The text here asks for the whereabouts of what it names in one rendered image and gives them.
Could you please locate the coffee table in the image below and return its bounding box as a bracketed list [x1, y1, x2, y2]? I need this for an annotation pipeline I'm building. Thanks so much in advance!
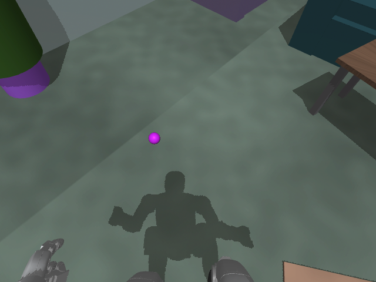
[309, 39, 376, 116]

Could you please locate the ball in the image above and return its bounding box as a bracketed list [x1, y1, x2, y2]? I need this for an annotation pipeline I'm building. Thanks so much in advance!
[149, 132, 160, 144]

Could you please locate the sofa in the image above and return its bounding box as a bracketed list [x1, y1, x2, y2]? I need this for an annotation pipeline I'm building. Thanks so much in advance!
[288, 0, 376, 67]

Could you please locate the potted plant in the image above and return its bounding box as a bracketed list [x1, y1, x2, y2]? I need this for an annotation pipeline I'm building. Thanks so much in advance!
[0, 0, 50, 98]

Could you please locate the left robot hand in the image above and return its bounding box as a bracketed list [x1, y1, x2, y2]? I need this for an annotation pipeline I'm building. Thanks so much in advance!
[21, 239, 69, 282]

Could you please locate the armchair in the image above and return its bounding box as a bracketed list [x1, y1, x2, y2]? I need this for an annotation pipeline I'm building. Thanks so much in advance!
[191, 0, 268, 22]

